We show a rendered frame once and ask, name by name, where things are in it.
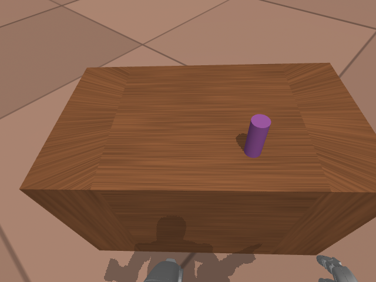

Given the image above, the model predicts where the can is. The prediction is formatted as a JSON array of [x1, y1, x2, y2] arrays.
[[244, 114, 271, 158]]

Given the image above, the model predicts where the right robot hand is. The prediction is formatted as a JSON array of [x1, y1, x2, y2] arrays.
[[316, 255, 358, 282]]

